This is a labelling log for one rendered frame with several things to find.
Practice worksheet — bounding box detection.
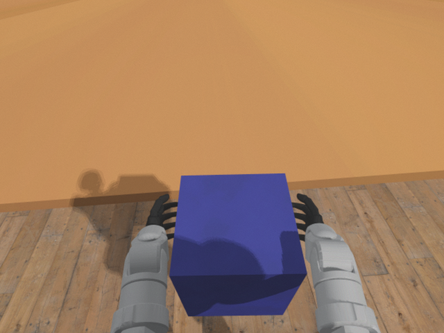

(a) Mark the right robot forearm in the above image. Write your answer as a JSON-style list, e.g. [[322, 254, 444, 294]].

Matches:
[[305, 223, 381, 333]]

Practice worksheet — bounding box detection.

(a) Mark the carton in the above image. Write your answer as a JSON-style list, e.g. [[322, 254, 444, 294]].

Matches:
[[169, 173, 307, 316]]

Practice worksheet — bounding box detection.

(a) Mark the robot left hand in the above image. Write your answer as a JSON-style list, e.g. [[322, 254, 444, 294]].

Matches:
[[146, 194, 178, 240]]

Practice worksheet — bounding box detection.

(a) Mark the left robot forearm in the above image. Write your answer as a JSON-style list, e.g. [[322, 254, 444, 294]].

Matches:
[[110, 225, 169, 333]]

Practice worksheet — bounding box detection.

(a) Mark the robot right hand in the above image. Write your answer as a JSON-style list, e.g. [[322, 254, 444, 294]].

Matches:
[[292, 194, 323, 241]]

